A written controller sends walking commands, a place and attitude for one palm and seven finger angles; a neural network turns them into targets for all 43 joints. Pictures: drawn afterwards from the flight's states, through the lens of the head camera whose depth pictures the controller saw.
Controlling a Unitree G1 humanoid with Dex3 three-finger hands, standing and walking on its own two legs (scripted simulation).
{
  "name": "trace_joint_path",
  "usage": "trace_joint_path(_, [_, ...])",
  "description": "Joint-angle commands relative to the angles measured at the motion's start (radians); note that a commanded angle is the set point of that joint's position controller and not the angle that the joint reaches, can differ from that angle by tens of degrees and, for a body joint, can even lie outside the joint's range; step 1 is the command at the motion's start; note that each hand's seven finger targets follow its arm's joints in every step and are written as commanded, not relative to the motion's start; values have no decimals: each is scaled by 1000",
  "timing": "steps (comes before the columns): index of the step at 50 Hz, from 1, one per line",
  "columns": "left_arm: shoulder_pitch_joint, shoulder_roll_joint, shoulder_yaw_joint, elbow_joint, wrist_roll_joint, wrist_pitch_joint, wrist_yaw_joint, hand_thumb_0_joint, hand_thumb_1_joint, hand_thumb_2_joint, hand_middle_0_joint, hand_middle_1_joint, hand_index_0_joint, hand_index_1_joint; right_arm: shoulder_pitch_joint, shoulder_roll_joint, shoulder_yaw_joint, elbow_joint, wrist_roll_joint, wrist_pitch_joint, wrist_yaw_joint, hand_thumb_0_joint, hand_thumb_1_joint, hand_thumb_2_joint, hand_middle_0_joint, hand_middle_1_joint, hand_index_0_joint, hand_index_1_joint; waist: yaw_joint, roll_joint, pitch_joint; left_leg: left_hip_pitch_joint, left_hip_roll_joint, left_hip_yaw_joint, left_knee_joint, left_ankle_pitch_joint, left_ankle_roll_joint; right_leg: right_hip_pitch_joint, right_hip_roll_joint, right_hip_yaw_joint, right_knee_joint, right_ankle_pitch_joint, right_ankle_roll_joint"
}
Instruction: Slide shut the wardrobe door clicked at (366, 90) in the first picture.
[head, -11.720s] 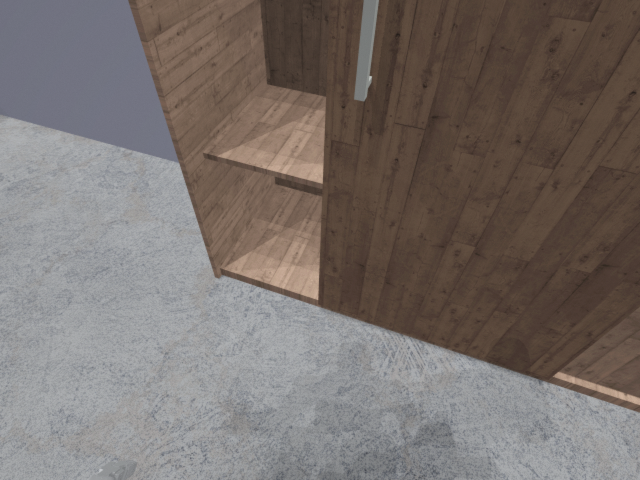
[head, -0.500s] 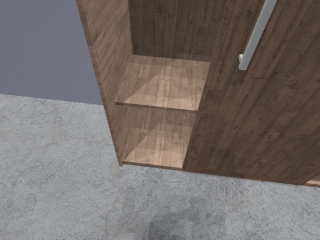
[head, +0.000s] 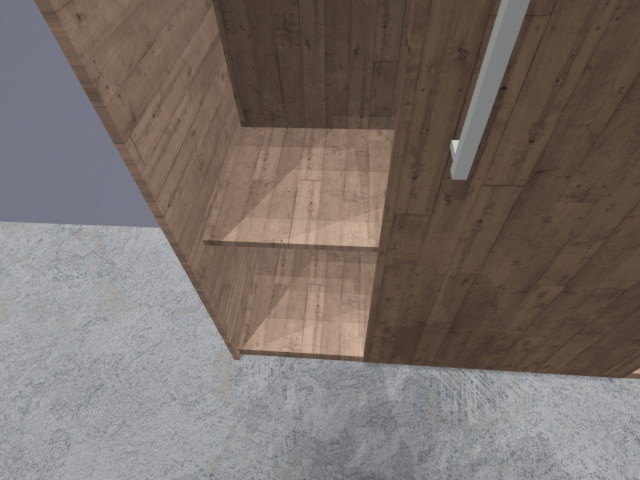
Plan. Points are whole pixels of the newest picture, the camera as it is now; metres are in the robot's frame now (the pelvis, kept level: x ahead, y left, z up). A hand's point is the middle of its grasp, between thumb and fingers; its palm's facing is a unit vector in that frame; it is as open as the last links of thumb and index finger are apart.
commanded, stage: come to a stop and stand still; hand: right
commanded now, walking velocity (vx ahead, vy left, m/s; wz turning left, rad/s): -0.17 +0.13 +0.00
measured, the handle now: (487, 65) +0.49 -0.17 +0.25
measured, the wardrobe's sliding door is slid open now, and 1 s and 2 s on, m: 0.40 0.40 0.40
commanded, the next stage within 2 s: look again from close up in 1.22 s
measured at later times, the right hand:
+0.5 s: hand out of the picture -0.01 -0.11 -0.15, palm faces +0.07 +0.97 -0.25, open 7.3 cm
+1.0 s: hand out of the picture -0.04 -0.15 -0.18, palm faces +0.06 +0.98 -0.17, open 7.4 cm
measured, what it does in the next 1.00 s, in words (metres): steps on the spot: left foot, then right foot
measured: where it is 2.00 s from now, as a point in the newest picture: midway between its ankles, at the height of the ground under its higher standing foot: outside the picture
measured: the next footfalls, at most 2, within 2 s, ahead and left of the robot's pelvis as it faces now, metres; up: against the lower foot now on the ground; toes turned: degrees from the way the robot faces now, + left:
left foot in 0.24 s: +0.00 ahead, +0.18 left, +0.00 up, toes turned +3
right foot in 0.68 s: -0.02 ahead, -0.09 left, +0.00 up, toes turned -3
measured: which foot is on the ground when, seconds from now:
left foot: up 0.00-0.22, down 0.24-1.00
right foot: down 0.00-0.24, up 0.26-0.66, down 0.68-1.00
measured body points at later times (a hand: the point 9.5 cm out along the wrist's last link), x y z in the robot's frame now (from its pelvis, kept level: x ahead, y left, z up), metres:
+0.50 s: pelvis -0.04 +0.07 +0.01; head -0.03 +0.10 +0.46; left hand -0.04 +0.31 -0.16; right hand -0.02 -0.16 -0.13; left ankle -0.04 +0.18 -0.74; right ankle -0.06 -0.07 -0.69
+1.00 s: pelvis -0.04 +0.02 +0.00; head -0.03 +0.01 +0.45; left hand +0.00 +0.25 -0.15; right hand -0.05 -0.20 -0.16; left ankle -0.04 +0.18 -0.74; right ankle -0.06 -0.09 -0.74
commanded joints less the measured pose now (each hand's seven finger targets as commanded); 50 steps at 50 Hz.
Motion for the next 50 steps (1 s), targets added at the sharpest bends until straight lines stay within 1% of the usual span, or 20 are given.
trace_joint_path(1, [121, 223, 70, -17, 5, 27, 19, 0, 900, 900, -200, -300, -200, -300, 65, -99, -39, -76, -9, 6, -1, 0, -900, -900, 200, 300, 200, 300, 45, -149, -168, -189, 15, -78, 255, -38, -12, 261, -343, 218, -66, 835, -174])
trace_joint_path(5, [74, 223, 78, -42, 9, 30, 5, 0, 900, 900, -200, -300, -200, -300, 32, -83, -44, -119, -6, 13, 8, 0, -900, -900, 200, 300, 200, 300, 42, -181, -206, -146, 16, -64, 187, 12, -15, 195, -306, 192, -77, 587, -148])
trace_joint_path(9, [27, 210, 74, -49, 14, 39, -22, 0, 900, 900, -200, -300, -200, -300, 79, -72, -34, -102, -5, -7, 11, 0, -900, -900, 200, 300, 200, 300, 15, -234, -174, 66, 12, 4, -129, 102, 0, 13, -241, 185, -100, 94, -90])
trace_joint_path(10, [18, 193, 69, -49, 10, 43, -29, 0, 900, 900, -200, -300, -200, -300, 135, -73, -33, -75, -6, -16, 9, 0, -900, -900, 200, 300, 200, 300, -13, -192, -176, 177, 8, 19, -274, 210, -2, -66, -193, 161, -71, -100, -48])
trace_joint_path(11, [37, 134, 58, -43, 1, 48, -37, 0, 900, 900, -200, -300, -200, -300, 155, -116, -32, -63, -17, -29, 5, 0, -900, -900, 200, 300, 200, 300, -18, -31, -150, 212, 65, -48, -428, 191, 2, -138, -88, 99, 32, -257, 10])
trace_joint_path(12, [40, 64, 40, -63, -7, 56, -44, 0, 900, 900, -200, -300, -200, -300, 108, -192, -32, -77, -25, -41, 2, 0, -900, -900, 200, 300, 200, 300, -2, 223, -80, 89, 256, -324, -583, -55, 67, -205, 7, 58, 173, -335, 66])
trace_joint_path(13, [5, 102, 43, -83, -1, 64, -52, 0, 900, 900, -200, -300, -200, -300, 32, -231, -29, -119, -18, -35, 1, 0, -900, -900, 200, 300, 200, 300, -10, 219, 2, -95, 337, -421, -690, -251, 125, -168, -10, 111, 261, -336, 57])
trace_joint_path(14, [10, 119, 49, -81, 6, 64, -63, 0, 900, 900, -200, -300, -200, -300, -27, -239, -33, -139, -23, -30, 0, 0, -900, -900, 200, 300, 200, 300, 16, 106, 43, -177, 336, -384, -699, -270, 144, -124, -11, 111, 302, -295, 53])
trace_joint_path(15, [11, 112, 45, -64, 9, 68, -62, 0, 900, 900, -200, -300, -200, -300, -44, -239, -40, -138, -19, -43, -2, 0, -900, -900, 200, 300, 200, 300, 7, 182, 73, -157, 302, -409, -690, -181, 132, -170, -9, 133, 338, -241, 50])
trace_joint_path(18, [123, 140, 51, -12, 10, 57, -67, 0, 900, 900, -200, -300, -200, -300, -52, -200, -36, -131, -11, -53, -2, 0, -900, -900, 200, 300, 200, 300, 32, 137, 50, -37, 253, -263, -609, 63, 120, -175, -3, 128, 404, -140, 54])
trace_joint_path(24, [115, 143, 47, -41, 7, 50, -60, 0, 900, 900, -200, -300, -200, -300, 77, -192, -55, -100, -15, -58, -15, 0, -900, -900, 200, 300, 200, 300, -27, 103, -36, 214, 300, -238, -510, 398, 170, -248, 6, 124, 395, -185, 77])
trace_joint_path(28, [105, 115, 35, -56, -2, 42, -50, 0, 900, 900, -200, -300, -200, -300, 87, -200, -59, -85, -23, -53, -20, 0, -900, -900, 200, 300, 200, 300, -30, 137, -68, 207, 312, -237, -447, 599, 193, -141, 10, 112, 220, -257, 72])
trace_joint_path(32, [244, 110, 24, 11, -7, 19, -39, 0, 900, 900, -200, -300, -200, -300, 6, -168, -44, -80, -3, -42, -13, 0, -900, -900, 200, 300, 200, 300, 39, 89, -109, 23, 171, -116, -334, 436, 84, 197, 16, 87, -104, 25, 58])
trace_joint_path(34, [223, 196, 38, 0, -1, 8, -29, 0, 900, 900, -200, -300, -200, -300, 27, -92, -24, -80, 3, -33, -4, 0, -900, -900, 200, 300, 200, 300, 20, -168, -127, -40, 54, -9, -237, 187, 10, 191, -181, 294, -152, 125, -27])
trace_joint_path(35, [184, 211, 36, -9, 3, 14, -26, 0, 900, 900, -200, -300, -200, -300, 24, -70, -18, -74, 0, -31, -4, 0, -900, -900, 200, 300, 200, 300, 9, -179, -71, -6, 44, 10, -226, 126, -1, 82, -214, 307, -194, 60, -63])
trace_joint_path(36, [151, 197, 29, -11, 4, 15, -23, 0, 900, 900, -200, -300, -200, -300, 23, -62, -12, -63, -6, -30, -1, 0, -900, -900, 200, 300, 200, 300, 2, -130, -27, 8, 39, 7, -237, 153, -1, 35, -186, 286, -205, 5, -62])
trace_joint_path(38, [142, 161, 18, 8, -1, 7, -17, 0, 900, 900, -200, -300, -200, -300, 18, -68, -4, -30, -9, -28, -1, 0, -900, -900, 200, 300, 200, 300, 6, -201, 6, 34, 46, 3, -272, 233, 0, 45, -135, 243, -199, 103, -40])
trace_joint_path(41, [155, 137, 9, 24, -7, 3, -15, 0, 900, 900, -200, -300, -200, -300, 62, -92, 4, 11, -4, -37, -2, 0, -900, -900, 200, 300, 200, 300, 8, -110, -20, 83, 74, -40, -364, 367, 5, 87, -82, 174, -123, 171, -5])
trace_joint_path(44, [179, 137, 9, 36, -10, 1, -16, 0, 900, 900, -200, -300, -200, -300, 44, -100, 9, 20, -4, -40, -4, 0, -900, -900, 200, 300, 200, 300, 24, -42, -20, 85, 82, -42, -377, 417, 2, 112, -73, 158, -112, 181, 10])
trace_joint_path(50, [181, 131, 3, 53, -8, -7, -16, 0, 900, 900, -200, -300, -200, -300, 43, -93, 12, 29, -3, -42, -6, 0, -900, -900, 200, 300, 200, 300, 23, -50, -23, 109, 86, -41, -394, 405, -1, 113, -70, 159, -137, 156, 16])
